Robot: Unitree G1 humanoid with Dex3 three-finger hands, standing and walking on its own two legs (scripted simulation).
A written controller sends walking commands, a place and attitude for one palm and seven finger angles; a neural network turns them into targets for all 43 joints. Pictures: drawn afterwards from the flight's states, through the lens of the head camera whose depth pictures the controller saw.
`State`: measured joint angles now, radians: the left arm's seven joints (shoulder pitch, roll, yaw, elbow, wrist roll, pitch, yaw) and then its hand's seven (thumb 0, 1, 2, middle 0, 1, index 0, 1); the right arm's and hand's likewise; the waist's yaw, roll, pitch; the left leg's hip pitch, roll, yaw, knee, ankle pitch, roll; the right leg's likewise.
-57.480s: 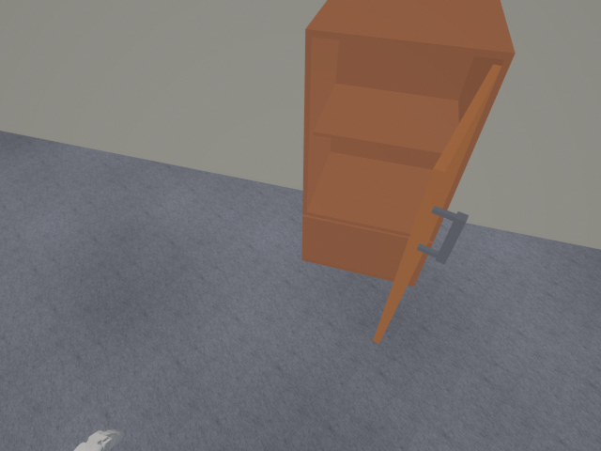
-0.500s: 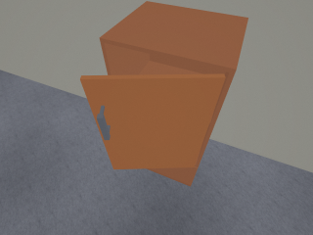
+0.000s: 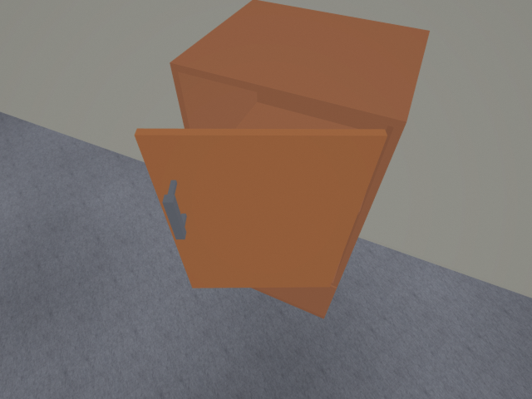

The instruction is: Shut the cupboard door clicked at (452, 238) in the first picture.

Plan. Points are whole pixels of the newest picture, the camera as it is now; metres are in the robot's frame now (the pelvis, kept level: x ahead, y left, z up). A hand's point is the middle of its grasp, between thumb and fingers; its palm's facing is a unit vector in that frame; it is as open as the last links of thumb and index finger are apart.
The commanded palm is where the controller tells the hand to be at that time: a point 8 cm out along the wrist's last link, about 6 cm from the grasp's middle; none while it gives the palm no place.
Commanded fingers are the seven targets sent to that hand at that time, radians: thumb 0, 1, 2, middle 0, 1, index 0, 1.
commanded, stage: look again from close up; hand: left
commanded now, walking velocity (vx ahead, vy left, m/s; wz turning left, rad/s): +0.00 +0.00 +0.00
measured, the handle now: (177, 210) +0.46 +0.21 -0.04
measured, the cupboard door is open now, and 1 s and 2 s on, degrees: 25 25 25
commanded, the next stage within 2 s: raise the hand and make a fist in 0.46 s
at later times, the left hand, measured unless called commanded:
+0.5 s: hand out of the picture +0.03 +0.22 -0.18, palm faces -0.02 -0.97 -0.24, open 7.4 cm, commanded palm none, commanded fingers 0.00 0.90 0.90 -0.20 -0.30 -0.20 -0.30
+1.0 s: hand out of the picture +0.12 +0.20 -0.10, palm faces +0.14 -0.99 -0.01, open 6.1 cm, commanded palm +0.12 +0.25 -0.06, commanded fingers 0.00 0.90 0.90 -0.60 -0.74 -0.60 -0.74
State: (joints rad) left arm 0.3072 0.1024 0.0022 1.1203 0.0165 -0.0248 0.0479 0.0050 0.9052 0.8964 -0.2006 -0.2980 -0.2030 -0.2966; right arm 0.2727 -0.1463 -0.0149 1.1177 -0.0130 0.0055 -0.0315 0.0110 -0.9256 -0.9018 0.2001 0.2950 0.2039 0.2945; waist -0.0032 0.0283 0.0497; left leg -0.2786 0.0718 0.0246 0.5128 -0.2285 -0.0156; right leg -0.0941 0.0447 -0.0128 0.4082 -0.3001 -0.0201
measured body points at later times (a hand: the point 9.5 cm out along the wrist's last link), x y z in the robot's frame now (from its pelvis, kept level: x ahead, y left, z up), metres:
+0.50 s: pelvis +0.01 +0.03 +0.00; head +0.03 +0.02 +0.45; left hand +0.03 +0.27 -0.16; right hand +0.04 -0.20 -0.16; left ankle +0.03 +0.13 -0.74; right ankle -0.05 -0.11 -0.74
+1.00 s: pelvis -0.05 -0.01 -0.10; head +0.01 +0.00 +0.34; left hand +0.10 +0.26 -0.09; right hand +0.20 -0.26 -0.14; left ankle +0.03 +0.13 -0.74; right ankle -0.05 -0.10 -0.74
